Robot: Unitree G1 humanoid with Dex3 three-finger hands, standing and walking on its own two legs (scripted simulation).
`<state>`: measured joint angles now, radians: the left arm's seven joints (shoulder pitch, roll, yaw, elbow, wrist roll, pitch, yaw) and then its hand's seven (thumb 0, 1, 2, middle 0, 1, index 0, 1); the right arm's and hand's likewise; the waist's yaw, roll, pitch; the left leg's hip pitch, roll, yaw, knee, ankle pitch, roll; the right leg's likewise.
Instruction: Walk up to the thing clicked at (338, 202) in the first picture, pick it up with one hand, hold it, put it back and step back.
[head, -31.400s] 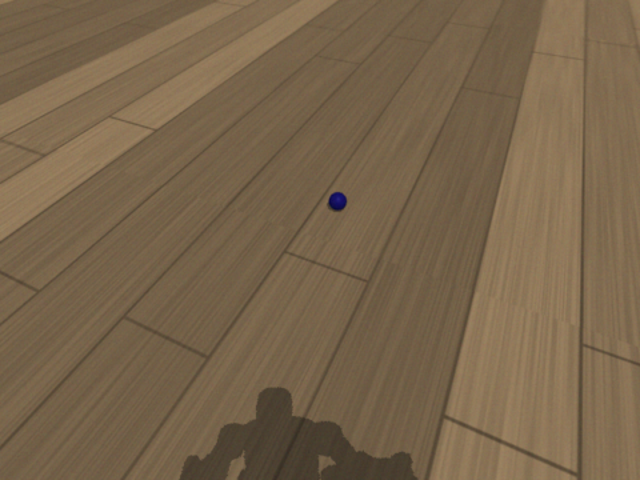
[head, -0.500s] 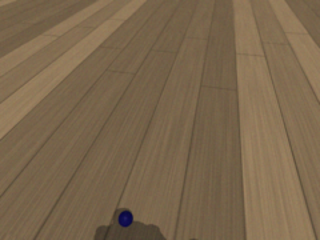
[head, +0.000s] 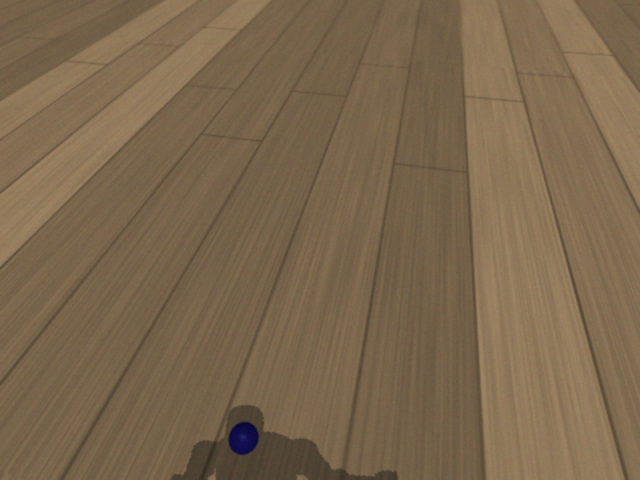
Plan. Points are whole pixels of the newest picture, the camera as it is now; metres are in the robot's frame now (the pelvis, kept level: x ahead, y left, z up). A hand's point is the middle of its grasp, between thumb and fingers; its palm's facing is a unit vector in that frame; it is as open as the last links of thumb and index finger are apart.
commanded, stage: stand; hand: left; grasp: from above
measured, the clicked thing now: (243, 438) +0.41 +0.25 -0.74
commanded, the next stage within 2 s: step back in 1.06 s
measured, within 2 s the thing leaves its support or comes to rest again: neither
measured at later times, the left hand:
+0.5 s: hand out of the picture +0.08 +0.24 -0.15, palm faces +0.02 -0.94 -0.34, open 7.3 cm
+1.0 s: hand out of the picture +0.07 +0.24 -0.16, palm faces +0.00 -0.94 -0.34, open 7.3 cm
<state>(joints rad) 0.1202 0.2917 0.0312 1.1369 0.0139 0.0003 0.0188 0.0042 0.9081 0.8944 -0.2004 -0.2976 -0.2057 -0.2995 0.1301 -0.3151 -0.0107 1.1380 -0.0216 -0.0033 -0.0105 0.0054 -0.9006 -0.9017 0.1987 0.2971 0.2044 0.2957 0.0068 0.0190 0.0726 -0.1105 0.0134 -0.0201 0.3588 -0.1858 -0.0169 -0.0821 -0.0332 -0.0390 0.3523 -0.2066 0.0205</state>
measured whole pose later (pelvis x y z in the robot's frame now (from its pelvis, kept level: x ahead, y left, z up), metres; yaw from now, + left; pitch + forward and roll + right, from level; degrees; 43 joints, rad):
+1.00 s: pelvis +0.00 -0.01 +0.00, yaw +0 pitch -3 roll +0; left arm 0.12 0.32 0.02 1.13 0.01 0.00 0.00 0.00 0.91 0.89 -0.20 -0.30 -0.21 -0.30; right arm 0.12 -0.33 -0.01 1.14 -0.02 0.00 0.00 0.01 -0.90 -0.90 0.20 0.30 0.20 0.30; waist 0.00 0.01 0.07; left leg -0.10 0.02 -0.02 0.33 -0.17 -0.03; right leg -0.08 -0.02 -0.04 0.33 -0.19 0.01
